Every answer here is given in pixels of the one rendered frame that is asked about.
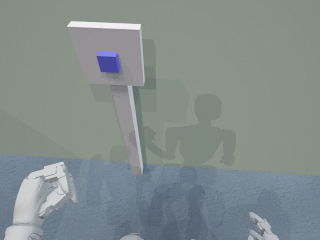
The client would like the button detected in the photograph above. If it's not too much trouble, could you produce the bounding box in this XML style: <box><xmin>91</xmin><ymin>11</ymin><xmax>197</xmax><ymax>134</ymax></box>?
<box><xmin>96</xmin><ymin>51</ymin><xmax>121</xmax><ymax>73</ymax></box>

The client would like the robot right hand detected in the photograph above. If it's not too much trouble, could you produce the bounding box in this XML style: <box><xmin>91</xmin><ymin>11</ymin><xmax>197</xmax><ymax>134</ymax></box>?
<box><xmin>248</xmin><ymin>212</ymin><xmax>279</xmax><ymax>240</ymax></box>

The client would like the robot left hand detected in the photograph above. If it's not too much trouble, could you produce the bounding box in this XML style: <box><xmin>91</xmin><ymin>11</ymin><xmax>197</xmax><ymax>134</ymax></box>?
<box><xmin>12</xmin><ymin>162</ymin><xmax>78</xmax><ymax>227</ymax></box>

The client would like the left robot forearm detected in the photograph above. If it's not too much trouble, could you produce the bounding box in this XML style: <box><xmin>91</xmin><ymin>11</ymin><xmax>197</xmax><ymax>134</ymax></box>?
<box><xmin>4</xmin><ymin>224</ymin><xmax>44</xmax><ymax>240</ymax></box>

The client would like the panel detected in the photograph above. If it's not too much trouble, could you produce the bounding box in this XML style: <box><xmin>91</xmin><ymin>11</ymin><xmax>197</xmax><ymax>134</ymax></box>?
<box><xmin>67</xmin><ymin>21</ymin><xmax>145</xmax><ymax>176</ymax></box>

